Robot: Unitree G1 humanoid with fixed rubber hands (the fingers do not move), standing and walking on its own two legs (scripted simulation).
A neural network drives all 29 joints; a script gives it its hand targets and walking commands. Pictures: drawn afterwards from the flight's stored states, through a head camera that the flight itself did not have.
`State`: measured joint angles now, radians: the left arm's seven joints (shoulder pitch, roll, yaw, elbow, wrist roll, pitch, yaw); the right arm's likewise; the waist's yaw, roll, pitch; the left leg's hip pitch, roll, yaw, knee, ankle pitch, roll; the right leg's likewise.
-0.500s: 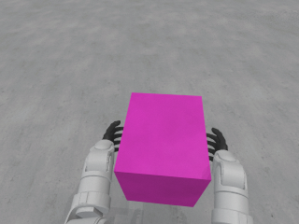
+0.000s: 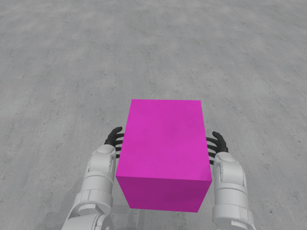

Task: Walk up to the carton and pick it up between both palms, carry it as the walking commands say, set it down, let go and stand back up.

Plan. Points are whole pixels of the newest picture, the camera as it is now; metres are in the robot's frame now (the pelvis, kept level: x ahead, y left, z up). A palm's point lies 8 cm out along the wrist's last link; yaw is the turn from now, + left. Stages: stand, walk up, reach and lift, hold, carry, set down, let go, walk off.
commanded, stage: set down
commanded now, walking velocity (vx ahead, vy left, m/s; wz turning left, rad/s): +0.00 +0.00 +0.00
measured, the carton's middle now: (164, 155) +0.34 -0.06 -0.06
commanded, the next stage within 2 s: none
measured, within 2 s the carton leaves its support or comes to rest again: neither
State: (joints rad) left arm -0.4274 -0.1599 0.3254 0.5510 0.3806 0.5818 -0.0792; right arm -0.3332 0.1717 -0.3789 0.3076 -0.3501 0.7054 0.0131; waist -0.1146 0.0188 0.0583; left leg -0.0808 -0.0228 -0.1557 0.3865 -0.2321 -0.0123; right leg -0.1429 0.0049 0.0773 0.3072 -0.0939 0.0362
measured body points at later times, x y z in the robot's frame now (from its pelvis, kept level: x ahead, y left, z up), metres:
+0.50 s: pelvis +0.01 +0.01 -0.02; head +0.12 -0.01 +0.42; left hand +0.35 +0.10 -0.08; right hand +0.30 -0.21 -0.08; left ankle -0.01 +0.13 -0.75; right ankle +0.05 -0.14 -0.75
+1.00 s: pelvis -0.06 +0.00 -0.09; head +0.14 -0.04 +0.30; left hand +0.39 +0.09 -0.15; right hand +0.32 -0.21 -0.17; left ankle -0.01 +0.13 -0.75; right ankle +0.05 -0.14 -0.75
